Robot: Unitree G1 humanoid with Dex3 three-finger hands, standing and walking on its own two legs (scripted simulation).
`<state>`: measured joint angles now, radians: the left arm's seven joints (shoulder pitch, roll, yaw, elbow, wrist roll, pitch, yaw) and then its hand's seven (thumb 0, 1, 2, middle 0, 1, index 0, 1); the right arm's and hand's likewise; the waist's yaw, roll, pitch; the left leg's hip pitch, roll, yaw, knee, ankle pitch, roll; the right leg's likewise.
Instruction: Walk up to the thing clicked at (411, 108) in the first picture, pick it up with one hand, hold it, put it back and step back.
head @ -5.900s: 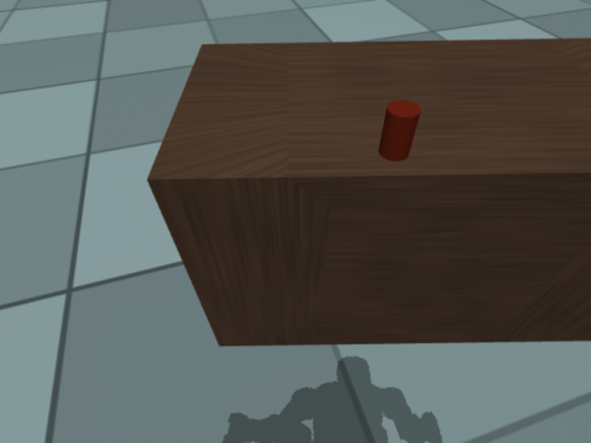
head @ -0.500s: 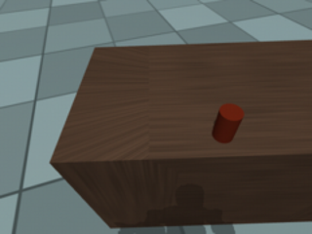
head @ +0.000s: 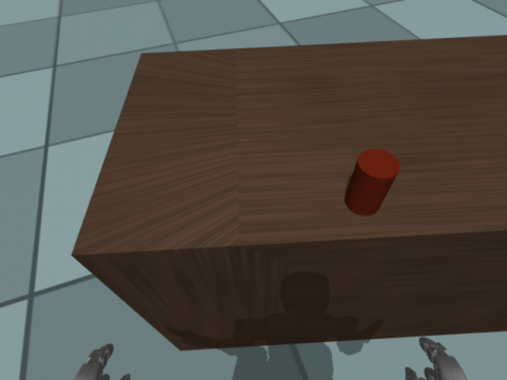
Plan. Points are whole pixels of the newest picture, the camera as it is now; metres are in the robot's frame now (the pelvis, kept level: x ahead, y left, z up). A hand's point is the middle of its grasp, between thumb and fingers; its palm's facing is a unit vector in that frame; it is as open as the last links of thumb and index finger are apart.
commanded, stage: rise first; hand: right
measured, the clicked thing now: (369, 183) +0.40 -0.17 +0.07
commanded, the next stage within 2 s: go down in 1.74 s
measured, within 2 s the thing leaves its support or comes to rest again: neither
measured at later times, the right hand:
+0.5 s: hand (449, 320) +0.20 -0.25 +0.01, palm faces +0.34 +0.86 -0.38, open 16.9 cm
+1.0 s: hand (506, 312) +0.18 -0.25 +0.12, palm faces +0.41 +0.80 -0.44, open 17.7 cm
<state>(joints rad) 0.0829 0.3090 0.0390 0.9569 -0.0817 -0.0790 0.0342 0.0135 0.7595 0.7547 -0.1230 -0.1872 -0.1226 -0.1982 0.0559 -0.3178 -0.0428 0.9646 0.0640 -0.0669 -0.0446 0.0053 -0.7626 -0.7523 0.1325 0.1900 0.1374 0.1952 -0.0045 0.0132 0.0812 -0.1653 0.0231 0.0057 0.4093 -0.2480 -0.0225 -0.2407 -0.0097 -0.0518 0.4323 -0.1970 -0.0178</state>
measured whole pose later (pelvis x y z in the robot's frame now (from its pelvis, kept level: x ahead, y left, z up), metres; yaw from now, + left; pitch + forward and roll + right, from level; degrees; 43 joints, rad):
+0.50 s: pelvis +0.02 +0.02 +0.00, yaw -1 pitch -1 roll +0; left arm 0.25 0.23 0.06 0.56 -0.04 -0.08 0.08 0.00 -0.43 0.06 -0.07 -0.05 -0.07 -0.06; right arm 0.34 -0.32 -0.20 0.17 0.05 -0.08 -0.09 -0.01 0.39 -0.08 0.04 0.05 0.05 0.06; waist -0.04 -0.03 -0.01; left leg -0.11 0.01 0.04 0.39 -0.28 0.00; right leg -0.18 -0.02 -0.02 0.39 -0.20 0.01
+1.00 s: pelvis +0.01 +0.03 +0.00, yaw -2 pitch -4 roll +0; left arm 0.26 0.24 0.14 0.59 -0.03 -0.08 0.05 -0.01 -0.55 0.04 -0.06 -0.04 -0.06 -0.05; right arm 0.46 -0.36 -0.35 -0.20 0.06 -0.22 -0.03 -0.02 0.59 -0.03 0.04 0.06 0.06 0.06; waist -0.05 -0.04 0.03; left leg -0.06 0.01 0.05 0.39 -0.27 0.01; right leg -0.14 -0.02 -0.01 0.37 -0.18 0.02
